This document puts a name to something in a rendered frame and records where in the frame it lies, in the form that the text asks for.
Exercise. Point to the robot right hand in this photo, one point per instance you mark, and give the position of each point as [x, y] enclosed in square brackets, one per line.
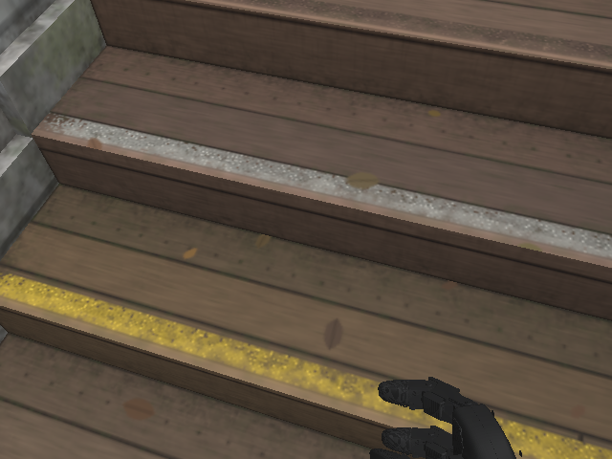
[475, 432]

